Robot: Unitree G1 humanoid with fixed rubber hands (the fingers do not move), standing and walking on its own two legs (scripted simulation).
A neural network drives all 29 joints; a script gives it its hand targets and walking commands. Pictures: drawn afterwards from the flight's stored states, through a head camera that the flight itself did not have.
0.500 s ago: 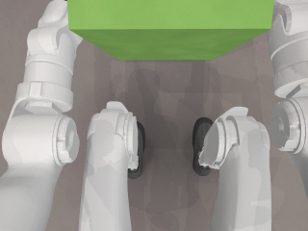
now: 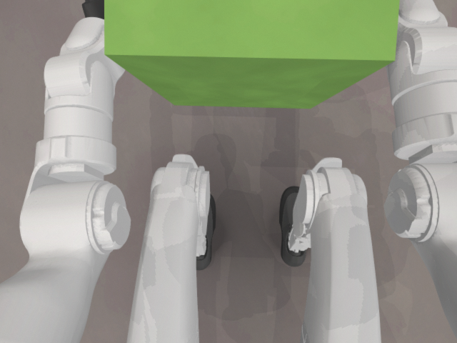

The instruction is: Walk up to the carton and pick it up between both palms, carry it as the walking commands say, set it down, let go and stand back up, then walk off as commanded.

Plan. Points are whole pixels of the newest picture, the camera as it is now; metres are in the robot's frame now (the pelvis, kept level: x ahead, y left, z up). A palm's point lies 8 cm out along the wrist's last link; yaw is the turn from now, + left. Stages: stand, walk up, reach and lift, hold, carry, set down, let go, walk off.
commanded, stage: reach and lift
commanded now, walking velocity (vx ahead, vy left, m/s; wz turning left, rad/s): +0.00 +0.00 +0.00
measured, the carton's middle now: (245, 25) +0.56 +0.02 -0.10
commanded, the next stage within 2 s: none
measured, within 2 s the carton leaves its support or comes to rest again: neither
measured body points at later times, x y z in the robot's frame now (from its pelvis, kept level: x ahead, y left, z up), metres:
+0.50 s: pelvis +0.00 +0.00 +0.06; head +0.28 +0.00 +0.40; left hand +0.53 +0.20 +0.02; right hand +0.55 -0.16 +0.02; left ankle +0.14 +0.13 -0.40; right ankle +0.17 -0.12 -0.40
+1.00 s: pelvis -0.01 +0.00 +0.12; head +0.26 -0.01 +0.48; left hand +0.51 +0.19 +0.10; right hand +0.53 -0.18 +0.09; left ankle +0.14 +0.13 -0.40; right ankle +0.17 -0.12 -0.40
